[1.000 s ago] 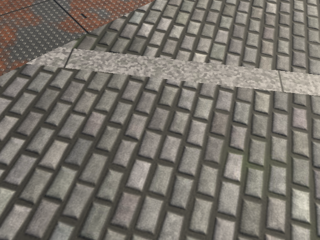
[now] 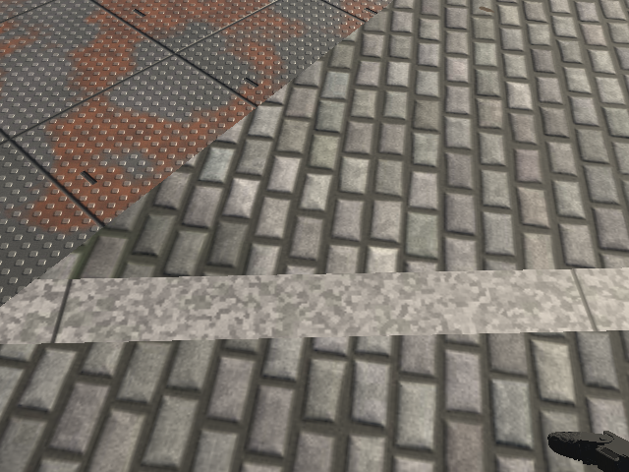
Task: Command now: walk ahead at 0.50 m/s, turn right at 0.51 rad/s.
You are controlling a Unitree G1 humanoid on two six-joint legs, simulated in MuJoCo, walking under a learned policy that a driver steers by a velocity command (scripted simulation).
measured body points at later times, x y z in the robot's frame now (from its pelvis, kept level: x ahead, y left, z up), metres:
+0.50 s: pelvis +0.26 -0.06 +0.00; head +0.29 -0.07 +0.45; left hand +0.49 +0.17 -0.07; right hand +0.24 -0.34 -0.13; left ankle +0.12 +0.10 -0.65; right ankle +0.32 -0.16 -0.73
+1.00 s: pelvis +0.51 -0.01 -0.01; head +0.56 +0.00 +0.44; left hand +0.49 +0.28 -0.14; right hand +0.77 -0.22 -0.09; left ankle +0.60 +0.08 -0.73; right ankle +0.34 -0.17 -0.67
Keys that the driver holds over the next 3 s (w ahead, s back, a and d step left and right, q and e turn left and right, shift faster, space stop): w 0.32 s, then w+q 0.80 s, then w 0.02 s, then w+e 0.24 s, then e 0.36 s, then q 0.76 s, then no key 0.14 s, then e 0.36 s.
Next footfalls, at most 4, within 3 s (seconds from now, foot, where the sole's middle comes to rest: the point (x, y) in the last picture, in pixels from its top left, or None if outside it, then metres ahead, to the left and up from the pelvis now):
0.42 right None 0.36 -0.17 -0.76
0.96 left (304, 397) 0.63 0.09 -0.76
1.46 right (360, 270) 0.99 -0.03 -0.76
1.94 left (271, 260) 1.01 0.21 -0.76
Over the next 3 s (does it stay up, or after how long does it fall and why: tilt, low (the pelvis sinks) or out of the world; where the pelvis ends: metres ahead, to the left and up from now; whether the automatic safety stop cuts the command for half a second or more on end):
stays up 0.94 0.12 0.00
